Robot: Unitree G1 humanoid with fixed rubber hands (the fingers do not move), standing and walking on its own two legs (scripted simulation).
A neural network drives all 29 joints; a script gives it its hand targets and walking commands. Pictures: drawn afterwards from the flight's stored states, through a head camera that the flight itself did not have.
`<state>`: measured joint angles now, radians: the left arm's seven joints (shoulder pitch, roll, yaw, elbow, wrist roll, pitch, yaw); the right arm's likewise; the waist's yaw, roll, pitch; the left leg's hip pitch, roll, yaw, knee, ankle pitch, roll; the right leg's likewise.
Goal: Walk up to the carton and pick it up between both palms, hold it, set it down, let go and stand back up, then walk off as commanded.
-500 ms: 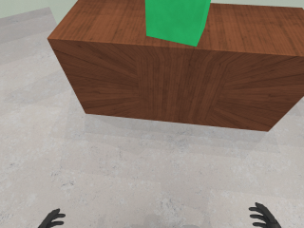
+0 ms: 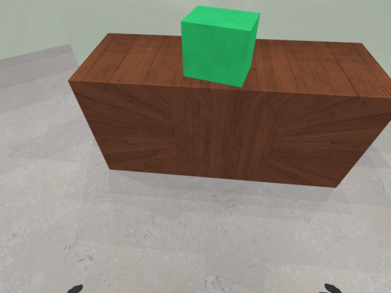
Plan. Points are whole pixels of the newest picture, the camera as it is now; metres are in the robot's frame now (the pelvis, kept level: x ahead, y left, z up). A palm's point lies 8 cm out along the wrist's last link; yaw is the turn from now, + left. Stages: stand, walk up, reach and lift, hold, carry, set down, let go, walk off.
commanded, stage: stand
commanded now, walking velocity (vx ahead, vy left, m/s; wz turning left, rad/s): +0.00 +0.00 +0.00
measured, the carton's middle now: (219, 46) +1.07 -0.08 +0.01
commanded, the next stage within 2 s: none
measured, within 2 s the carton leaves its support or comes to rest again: neither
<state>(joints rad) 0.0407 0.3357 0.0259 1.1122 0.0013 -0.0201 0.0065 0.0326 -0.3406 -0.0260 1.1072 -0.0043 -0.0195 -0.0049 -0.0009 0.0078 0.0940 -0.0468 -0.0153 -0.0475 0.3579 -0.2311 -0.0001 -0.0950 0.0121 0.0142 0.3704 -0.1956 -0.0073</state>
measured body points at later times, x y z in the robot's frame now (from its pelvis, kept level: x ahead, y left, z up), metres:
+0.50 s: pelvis -0.02 +0.00 +0.00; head -0.02 -0.01 +0.45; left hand +0.07 +0.30 -0.12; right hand +0.07 -0.30 -0.13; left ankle -0.02 +0.12 -0.75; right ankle +0.01 -0.11 -0.75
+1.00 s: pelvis -0.02 +0.00 +0.00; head -0.01 -0.01 +0.45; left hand +0.06 +0.30 -0.13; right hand +0.07 -0.30 -0.13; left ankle -0.02 +0.12 -0.75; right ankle +0.01 -0.11 -0.75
